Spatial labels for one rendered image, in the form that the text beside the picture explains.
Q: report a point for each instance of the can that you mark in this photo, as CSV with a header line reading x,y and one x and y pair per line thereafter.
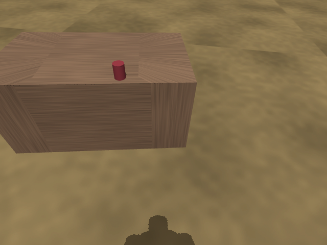
x,y
119,70

